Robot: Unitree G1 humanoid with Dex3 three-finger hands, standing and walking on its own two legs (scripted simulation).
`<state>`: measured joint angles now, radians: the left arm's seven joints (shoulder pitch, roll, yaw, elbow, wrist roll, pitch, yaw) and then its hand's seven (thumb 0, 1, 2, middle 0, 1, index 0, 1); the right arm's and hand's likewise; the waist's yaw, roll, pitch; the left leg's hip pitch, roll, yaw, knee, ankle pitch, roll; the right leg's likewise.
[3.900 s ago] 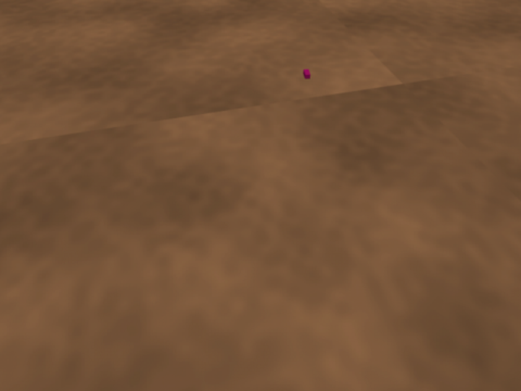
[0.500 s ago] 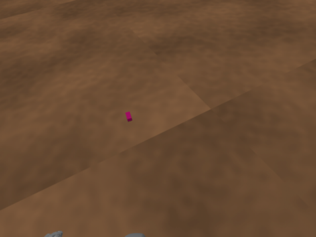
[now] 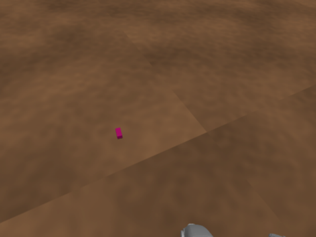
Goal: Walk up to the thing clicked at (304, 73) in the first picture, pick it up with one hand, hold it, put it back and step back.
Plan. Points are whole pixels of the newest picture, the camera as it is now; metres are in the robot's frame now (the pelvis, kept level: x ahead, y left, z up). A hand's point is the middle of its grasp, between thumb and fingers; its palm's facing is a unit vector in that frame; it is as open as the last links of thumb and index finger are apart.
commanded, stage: walk up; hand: left
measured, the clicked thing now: (118, 133) +0.94 +0.27 -0.76
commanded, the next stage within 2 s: none
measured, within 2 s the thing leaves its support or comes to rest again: neither
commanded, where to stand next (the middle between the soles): +0.51 +0.01 m, yaw -1 degrees
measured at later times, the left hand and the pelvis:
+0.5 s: hand (75, 197) +0.25 +0.25 -0.12, palm faces -0.02 -0.92 -0.40, open 7.4 cm; pelvis +0.18 -0.02 +0.00, yaw +0 degrees
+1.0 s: hand (76, 150) +0.42 +0.29 -0.14, palm faces -0.11 -0.93 -0.36, open 7.4 cm; pelvis +0.34 +0.02 +0.00, yaw -1 degrees
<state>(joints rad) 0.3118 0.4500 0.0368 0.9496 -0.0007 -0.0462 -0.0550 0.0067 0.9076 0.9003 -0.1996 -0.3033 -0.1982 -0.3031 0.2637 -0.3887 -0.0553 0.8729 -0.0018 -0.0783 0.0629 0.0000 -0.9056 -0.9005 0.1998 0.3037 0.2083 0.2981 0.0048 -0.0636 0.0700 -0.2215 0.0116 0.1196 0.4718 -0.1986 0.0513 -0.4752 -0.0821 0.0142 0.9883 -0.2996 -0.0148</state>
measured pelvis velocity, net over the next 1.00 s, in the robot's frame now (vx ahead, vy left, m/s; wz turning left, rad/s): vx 0.34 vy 0.02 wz -0.02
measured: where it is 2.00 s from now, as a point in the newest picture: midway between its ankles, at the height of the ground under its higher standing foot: (149, 196)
